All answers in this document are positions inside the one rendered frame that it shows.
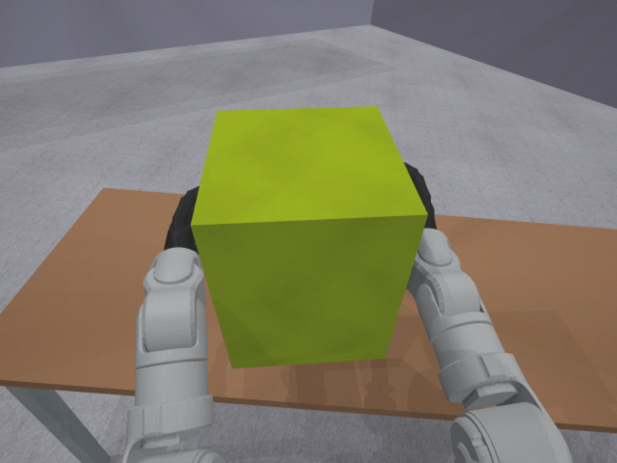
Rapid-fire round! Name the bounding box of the table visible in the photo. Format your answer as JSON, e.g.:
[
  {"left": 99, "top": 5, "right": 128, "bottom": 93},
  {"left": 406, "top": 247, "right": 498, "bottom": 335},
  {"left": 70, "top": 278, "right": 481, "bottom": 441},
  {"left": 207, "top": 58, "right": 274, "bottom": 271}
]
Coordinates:
[{"left": 0, "top": 188, "right": 617, "bottom": 463}]

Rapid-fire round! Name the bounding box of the right robot forearm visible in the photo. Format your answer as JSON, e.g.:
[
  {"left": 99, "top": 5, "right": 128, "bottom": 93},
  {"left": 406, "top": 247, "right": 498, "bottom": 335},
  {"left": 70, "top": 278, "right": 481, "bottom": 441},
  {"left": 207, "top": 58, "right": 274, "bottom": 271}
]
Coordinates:
[{"left": 406, "top": 229, "right": 573, "bottom": 463}]

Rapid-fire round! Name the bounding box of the right robot hand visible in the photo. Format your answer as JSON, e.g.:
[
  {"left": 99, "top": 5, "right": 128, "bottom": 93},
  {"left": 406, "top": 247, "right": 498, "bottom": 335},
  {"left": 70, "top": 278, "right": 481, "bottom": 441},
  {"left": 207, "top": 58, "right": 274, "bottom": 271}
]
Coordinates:
[{"left": 404, "top": 162, "right": 437, "bottom": 230}]

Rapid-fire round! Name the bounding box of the right robot upper arm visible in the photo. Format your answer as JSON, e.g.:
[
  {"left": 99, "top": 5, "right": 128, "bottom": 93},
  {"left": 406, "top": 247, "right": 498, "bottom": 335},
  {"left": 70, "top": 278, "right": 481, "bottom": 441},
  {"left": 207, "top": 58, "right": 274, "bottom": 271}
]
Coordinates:
[{"left": 450, "top": 402, "right": 571, "bottom": 463}]

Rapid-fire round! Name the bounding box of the left robot hand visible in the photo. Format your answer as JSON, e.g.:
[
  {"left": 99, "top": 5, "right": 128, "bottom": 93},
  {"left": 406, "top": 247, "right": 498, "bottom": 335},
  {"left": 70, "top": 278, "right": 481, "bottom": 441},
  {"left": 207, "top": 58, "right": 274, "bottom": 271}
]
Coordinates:
[{"left": 164, "top": 186, "right": 200, "bottom": 254}]

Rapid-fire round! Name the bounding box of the left robot forearm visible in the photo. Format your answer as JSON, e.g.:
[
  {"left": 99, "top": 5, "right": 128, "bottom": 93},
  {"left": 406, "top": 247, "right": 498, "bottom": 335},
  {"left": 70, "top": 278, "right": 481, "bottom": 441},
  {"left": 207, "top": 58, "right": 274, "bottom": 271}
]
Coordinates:
[{"left": 122, "top": 247, "right": 214, "bottom": 463}]

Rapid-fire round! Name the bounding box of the carton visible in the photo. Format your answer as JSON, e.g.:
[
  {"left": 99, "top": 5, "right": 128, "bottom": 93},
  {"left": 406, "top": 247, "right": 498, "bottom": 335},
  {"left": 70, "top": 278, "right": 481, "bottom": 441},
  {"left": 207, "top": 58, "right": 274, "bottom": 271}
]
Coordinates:
[{"left": 191, "top": 106, "right": 428, "bottom": 368}]

